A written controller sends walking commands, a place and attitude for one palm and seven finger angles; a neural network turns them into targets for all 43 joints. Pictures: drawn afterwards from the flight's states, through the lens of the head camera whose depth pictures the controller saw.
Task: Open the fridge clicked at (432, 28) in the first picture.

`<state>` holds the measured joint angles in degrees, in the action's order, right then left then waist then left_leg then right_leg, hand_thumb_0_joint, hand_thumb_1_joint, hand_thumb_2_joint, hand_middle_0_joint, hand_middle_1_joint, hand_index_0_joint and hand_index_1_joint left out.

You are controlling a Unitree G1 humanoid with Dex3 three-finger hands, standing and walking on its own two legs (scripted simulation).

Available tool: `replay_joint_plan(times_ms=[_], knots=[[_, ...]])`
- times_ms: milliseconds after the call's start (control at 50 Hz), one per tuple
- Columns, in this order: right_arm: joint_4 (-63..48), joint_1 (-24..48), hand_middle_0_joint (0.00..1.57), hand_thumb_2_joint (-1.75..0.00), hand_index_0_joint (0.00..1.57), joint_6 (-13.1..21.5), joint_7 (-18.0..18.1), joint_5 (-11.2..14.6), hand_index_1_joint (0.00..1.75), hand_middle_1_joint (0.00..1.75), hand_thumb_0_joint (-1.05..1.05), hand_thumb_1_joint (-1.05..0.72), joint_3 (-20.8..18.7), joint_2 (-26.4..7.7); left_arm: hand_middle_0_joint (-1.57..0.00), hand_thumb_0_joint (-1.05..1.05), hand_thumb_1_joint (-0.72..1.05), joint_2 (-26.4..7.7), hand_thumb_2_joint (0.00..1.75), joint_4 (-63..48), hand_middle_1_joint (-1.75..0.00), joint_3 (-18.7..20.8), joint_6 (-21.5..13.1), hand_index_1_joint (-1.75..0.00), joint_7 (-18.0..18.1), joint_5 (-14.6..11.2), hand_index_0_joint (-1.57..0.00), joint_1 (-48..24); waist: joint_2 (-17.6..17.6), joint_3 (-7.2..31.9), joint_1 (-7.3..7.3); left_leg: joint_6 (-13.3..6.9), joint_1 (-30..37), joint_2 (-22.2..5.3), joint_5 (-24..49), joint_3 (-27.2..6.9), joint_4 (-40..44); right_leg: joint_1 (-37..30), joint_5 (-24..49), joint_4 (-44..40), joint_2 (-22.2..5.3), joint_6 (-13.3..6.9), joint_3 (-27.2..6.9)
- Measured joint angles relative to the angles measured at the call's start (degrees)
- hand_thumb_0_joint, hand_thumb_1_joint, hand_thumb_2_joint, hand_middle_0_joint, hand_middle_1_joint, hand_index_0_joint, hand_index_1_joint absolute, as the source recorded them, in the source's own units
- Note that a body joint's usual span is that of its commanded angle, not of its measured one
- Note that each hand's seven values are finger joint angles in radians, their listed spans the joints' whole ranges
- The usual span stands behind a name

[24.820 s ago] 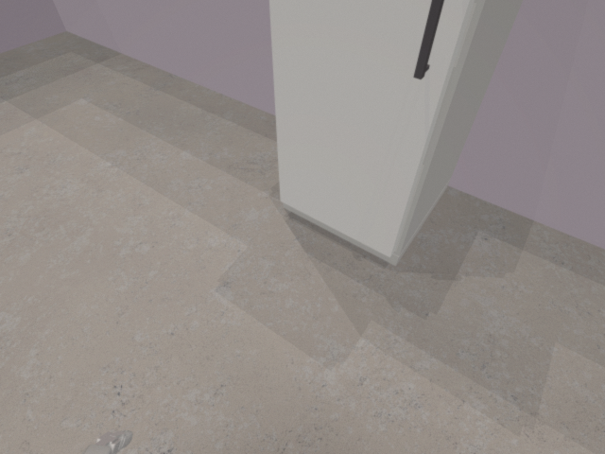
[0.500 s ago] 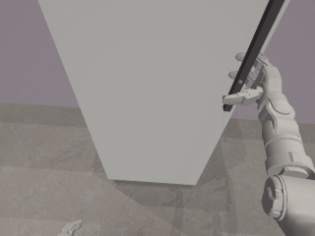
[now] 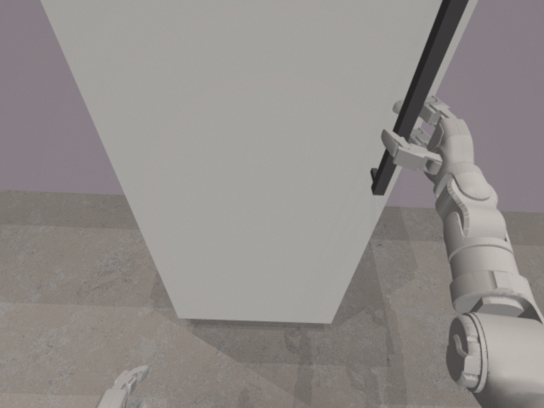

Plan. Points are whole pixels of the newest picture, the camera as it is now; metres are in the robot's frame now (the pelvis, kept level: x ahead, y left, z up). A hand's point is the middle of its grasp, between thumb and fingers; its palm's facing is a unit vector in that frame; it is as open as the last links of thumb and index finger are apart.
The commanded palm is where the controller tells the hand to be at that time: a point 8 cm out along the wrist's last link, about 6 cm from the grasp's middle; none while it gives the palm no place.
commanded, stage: grip the handle and tug to test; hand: right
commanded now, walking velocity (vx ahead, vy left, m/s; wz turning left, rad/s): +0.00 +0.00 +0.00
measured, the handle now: (406, 104) +0.50 -0.14 +0.22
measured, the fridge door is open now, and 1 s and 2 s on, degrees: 0 0 18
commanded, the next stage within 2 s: pull the door a little, standing still in 0.82 s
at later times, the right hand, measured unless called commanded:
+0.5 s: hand (390, 144) +0.45 -0.12 +0.19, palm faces -0.04 +1.00 -0.01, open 5.5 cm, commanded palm +0.41 -0.17 +0.18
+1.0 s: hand (392, 145) +0.44 -0.12 +0.19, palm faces -0.07 +1.00 +0.00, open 5.6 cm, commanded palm +0.41 -0.18 +0.18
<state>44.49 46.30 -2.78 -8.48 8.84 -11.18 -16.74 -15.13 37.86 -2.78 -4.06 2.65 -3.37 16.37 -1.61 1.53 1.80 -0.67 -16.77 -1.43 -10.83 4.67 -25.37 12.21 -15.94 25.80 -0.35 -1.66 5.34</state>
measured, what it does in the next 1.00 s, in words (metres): stands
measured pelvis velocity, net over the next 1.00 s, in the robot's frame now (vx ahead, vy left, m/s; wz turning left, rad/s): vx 0.02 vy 0.01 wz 0.03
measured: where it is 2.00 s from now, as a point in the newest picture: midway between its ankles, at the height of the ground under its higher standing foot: outside the picture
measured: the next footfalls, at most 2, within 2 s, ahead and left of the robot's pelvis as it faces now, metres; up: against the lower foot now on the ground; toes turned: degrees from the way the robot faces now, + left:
none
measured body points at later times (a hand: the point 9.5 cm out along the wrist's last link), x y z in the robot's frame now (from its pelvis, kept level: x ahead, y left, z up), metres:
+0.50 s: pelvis +0.00 +0.01 +0.00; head +0.01 +0.02 +0.45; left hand +0.10 +0.26 -0.11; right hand +0.44 -0.17 +0.19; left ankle +0.02 +0.11 -0.74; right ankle -0.03 -0.10 -0.74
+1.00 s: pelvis +0.02 +0.01 +0.00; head +0.03 +0.02 +0.45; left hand +0.16 +0.26 -0.10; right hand +0.44 -0.18 +0.19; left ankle +0.02 +0.11 -0.74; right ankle -0.03 -0.10 -0.74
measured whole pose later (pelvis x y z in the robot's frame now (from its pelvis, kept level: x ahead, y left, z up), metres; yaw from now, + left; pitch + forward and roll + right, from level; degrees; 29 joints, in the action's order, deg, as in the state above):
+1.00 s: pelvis +0.02 +0.01 +0.00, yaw +2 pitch +2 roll +0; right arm 27.3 35.4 -10.0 -8.4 9.7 -12.9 -15.1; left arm -15.3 34.6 -2.2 -0.3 2.3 -3.5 14.0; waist -2.4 2.4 1.8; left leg -1.2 -13.7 0.3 -11.7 3.2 -23.6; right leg 7.9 -16.7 22.8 -1.6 -0.7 6.7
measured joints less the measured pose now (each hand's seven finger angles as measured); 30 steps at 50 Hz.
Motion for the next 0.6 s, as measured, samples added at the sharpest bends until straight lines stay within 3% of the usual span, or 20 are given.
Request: replay_joint_plan(times_ms=[240, 600], knots=[[1.0, 1.2, 0.40, -0.84, 0.40, 0.6, 0.0, -0.1, 1.38, 1.38, 0.01, -0.73, 0.5, 1.5, -0.20, 0.01, 0.90, 0.4, 0.90, 0.7, -0.30, -0.4, 0.2, -0.30, -0.1, 0.3, -0.21, -0.1, 0.0, 0.0, 0.15, -0.1, -0.2, -0.1, -0.1, 0.1, -0.3, 0.1, 0.2, -0.1, 0.1, 0.1, -0.2], [-2.2, -1.9, 0.39, -0.83, 0.36, -0.1, 1.2, -0.2, 1.40, 1.40, 0.01, -0.76, -1.4, 0.6, -0.20, 0.02, 0.90, -0.4, 0.90, -0.1, -0.30, 0.3, 0.9, -0.30, -0.1, 0.1, -0.20, 1.0, -0.6, -0.2, 0.67, -0.7, 0.4, 0.9, 0.4, -0.8, 0.6, -1.2, 0.6, -1.4, -0.7, 0.6, 0.7]])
